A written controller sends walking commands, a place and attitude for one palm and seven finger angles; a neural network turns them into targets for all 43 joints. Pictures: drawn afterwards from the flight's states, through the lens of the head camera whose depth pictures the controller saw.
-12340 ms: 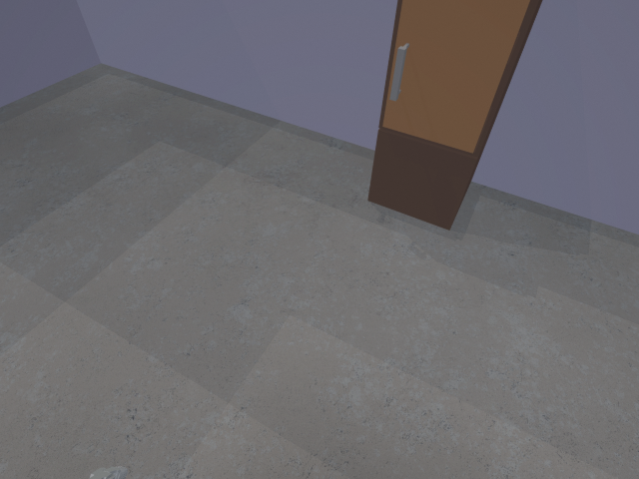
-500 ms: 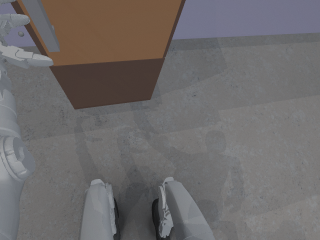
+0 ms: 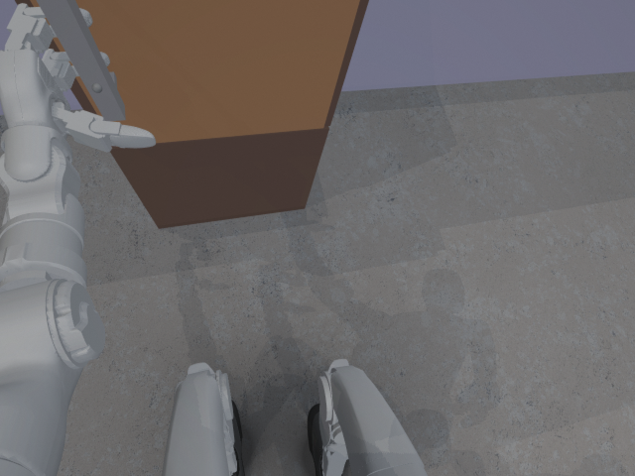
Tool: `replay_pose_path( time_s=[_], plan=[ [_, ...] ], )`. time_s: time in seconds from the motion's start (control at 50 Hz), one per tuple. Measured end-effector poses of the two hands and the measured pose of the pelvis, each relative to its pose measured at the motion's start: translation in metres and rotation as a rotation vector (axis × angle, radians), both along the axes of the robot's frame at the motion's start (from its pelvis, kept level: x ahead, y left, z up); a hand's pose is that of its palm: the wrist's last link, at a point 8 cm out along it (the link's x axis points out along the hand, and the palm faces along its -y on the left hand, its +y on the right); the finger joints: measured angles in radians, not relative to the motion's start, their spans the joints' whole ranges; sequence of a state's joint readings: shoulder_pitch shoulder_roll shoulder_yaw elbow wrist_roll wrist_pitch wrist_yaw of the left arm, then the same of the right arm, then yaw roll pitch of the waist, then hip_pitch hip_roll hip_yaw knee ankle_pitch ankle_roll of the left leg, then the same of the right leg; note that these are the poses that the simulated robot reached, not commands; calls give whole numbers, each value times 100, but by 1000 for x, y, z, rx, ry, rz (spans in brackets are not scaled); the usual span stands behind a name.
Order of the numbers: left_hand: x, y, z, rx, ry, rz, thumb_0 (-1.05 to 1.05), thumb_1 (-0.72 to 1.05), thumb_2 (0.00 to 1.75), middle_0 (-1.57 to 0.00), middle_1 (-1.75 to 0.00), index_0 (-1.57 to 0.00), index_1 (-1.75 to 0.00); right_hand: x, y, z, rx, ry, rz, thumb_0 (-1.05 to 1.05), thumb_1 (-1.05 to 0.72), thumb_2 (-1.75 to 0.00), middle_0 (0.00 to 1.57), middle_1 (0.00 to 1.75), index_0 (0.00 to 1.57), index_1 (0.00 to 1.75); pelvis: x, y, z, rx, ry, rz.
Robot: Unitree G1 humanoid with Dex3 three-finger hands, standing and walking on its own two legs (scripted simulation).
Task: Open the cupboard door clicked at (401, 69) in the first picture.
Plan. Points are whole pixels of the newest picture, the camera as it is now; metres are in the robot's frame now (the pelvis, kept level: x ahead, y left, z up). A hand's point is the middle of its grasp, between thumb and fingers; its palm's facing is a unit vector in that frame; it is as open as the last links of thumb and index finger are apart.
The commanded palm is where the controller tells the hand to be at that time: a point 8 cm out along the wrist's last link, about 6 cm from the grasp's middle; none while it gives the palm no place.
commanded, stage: slide the fingers in behind the handle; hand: left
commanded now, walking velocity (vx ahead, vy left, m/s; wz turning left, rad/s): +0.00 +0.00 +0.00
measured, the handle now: (87, 44) +0.60 +0.21 +0.06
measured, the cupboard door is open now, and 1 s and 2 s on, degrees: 0 0 14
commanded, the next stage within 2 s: close the thumb around the handle in 0.60 s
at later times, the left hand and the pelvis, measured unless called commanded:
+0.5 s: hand (108, 87) +0.55 +0.19 +0.05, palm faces +0.14 -0.99 -0.03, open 14.0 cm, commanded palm +0.53 +0.21 +0.04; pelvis +0.00 +0.00 +0.00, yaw +0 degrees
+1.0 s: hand (114, 86) +0.55 +0.18 +0.05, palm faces +0.13 -0.99 -0.02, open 11.5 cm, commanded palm +0.53 +0.21 +0.04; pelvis +0.00 +0.00 +0.00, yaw +0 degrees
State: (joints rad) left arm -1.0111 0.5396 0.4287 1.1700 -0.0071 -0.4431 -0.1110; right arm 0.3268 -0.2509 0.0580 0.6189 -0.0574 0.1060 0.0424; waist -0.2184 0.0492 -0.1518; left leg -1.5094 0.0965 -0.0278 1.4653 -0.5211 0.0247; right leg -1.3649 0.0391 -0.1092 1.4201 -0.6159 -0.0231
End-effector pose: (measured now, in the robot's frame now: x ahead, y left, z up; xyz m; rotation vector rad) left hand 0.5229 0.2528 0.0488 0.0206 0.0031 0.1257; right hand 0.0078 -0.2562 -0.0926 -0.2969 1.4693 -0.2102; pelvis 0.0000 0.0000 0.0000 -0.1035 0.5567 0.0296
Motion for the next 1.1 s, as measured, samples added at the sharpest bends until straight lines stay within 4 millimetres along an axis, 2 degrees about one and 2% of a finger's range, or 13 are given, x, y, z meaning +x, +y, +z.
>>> replay_pose_path(
  time_s=[0.3, 0.56, 0.78, 0.92, 1.1],
  plan=[
    [4, -19, 1, 0, -10, 0, -1, -50, 30, -31, -120, -30, -120, -3, -6, -2, -1, -1, -8, 0, -90, -90, 20, 30, 20, 30, 0, -4, -2, 5, 1, -1],
    [0, -11, 1, 8, -6, 7, -1, -50, 30, -31, -120, -30, -120, -7, -3, -2, 10, 19, -12, 0, -90, -90, 20, 30, 20, 30, 0, -3, -1, 6, -1, 0],
    [2, -20, 3, -4, -10, 3, -1, -49, 31, -31, -120, -30, -120, -2, -2, 0, 7, 8, -5, 0, -90, -90, 20, 30, 20, 30, 1, -1, 1, 5, -1, 2],
    [1, -19, 3, 9, -9, 6, -1, -29, 39, -32, -122, -31, -122, -2, 0, -2, 13, 3, -7, 0, -90, -90, 20, 30, 20, 30, 0, 0, 1, 6, -3, 1],
    [3, -16, 1, 8, -9, 5, 0, 15, 58, -35, -127, -34, -127, -5, 0, -3, 7, 13, -12, 0, -90, -90, 20, 30, 20, 30, 0, 0, -1, 4, 2, 0]
  ],
)
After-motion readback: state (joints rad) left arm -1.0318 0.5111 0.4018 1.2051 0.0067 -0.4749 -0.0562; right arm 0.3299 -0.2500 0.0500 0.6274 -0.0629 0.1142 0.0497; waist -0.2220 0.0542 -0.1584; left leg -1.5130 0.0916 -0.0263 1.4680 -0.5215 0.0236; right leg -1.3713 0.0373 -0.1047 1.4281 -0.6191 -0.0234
